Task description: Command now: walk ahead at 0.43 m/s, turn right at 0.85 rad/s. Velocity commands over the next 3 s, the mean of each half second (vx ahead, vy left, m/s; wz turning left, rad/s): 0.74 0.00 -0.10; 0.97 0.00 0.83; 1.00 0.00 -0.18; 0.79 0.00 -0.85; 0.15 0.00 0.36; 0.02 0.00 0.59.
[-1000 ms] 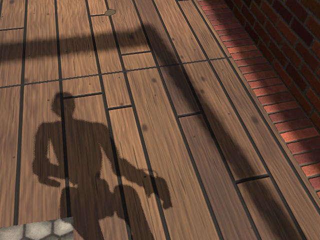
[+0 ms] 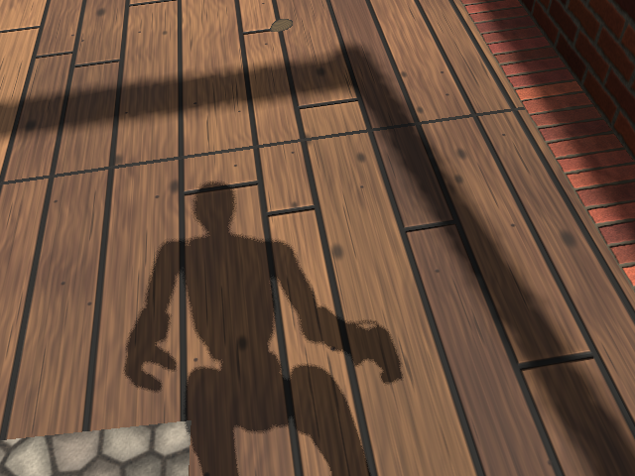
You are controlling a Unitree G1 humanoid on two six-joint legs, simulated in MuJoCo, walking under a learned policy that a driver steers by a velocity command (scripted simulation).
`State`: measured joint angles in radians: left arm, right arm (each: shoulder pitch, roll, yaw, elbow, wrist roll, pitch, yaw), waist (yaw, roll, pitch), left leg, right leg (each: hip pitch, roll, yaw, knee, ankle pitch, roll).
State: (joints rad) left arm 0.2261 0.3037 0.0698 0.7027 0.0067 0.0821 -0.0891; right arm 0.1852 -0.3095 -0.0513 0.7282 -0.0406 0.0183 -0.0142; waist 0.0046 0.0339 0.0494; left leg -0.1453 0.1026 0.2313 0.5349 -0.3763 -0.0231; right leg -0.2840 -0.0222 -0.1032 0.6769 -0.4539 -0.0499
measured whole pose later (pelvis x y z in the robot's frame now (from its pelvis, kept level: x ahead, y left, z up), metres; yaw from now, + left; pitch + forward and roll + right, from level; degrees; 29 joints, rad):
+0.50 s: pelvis +0.29 -0.06 -0.03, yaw -1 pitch +2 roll +1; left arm 0.49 0.25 0.01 0.92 0.05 -0.08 0.03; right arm 0.12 -0.29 0.00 0.75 -0.02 -0.02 0.06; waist 0.01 0.01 0.02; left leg -0.59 -0.11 0.17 0.66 -0.12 0.16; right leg 0.32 0.08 -0.12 0.27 -0.44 -0.05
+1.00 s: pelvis +0.76 -0.06 -0.01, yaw +26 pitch +3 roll -1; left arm 0.09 0.28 0.00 0.65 0.06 -0.09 0.01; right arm 0.36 -0.37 -0.08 0.84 0.00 -0.06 0.00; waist -0.07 0.03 0.04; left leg -0.25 -0.11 -0.12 1.22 -0.38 0.13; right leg -0.46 -0.03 0.00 0.61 -0.20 0.04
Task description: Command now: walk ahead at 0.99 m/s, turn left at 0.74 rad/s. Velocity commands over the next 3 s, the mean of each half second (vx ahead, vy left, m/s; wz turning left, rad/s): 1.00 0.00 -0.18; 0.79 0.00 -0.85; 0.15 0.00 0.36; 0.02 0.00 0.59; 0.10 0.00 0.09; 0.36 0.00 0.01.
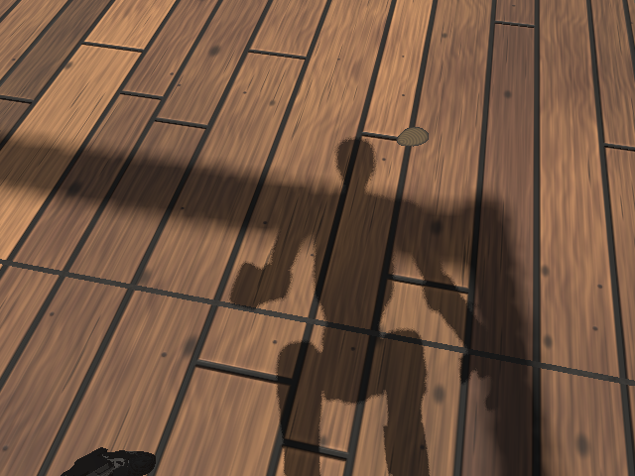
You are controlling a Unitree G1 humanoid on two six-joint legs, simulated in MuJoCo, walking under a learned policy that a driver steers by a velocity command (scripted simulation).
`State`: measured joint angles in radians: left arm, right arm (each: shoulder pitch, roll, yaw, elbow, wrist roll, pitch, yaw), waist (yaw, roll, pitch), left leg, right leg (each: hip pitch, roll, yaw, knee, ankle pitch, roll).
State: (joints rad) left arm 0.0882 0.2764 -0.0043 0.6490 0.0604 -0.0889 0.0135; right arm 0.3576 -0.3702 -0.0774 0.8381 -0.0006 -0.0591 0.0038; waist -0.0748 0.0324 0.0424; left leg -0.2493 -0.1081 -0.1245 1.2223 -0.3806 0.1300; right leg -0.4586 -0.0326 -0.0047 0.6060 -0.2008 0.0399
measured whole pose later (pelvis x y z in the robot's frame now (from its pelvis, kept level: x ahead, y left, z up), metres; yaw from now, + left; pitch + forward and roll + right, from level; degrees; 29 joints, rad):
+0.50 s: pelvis +0.46 +0.01 +0.02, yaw -8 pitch +1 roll +1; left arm 0.31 0.31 0.05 0.84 0.01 -0.04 -0.04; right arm 0.30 -0.28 -0.03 0.81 -0.04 -0.09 0.00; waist 0.01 -0.04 0.00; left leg -0.20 0.01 0.13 0.47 -0.28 0.02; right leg -0.55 -0.07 0.01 1.27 -0.25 -0.09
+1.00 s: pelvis +0.85 -0.12 +0.01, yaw -35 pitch +0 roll -1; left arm 0.35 0.31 0.06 0.82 0.00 -0.02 -0.01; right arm 0.03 -0.24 0.02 0.61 -0.05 -0.05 -0.02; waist 0.05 0.00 0.13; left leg -0.71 0.11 -0.10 1.05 -0.27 -0.06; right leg -0.21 0.24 0.07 0.44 -0.20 -0.19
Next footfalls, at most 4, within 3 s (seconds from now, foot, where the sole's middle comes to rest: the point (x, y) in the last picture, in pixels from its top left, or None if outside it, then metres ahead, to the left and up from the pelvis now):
0.32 left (262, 458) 0.48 0.11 -0.76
0.76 right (366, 285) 0.88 -0.14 -0.76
1.18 left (377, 189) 1.18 -0.21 -0.76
1.86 right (427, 203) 1.12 -0.34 -0.76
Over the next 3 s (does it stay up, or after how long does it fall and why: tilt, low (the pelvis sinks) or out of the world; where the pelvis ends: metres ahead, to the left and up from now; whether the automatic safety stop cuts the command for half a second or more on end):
stays up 1.27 -0.30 0.01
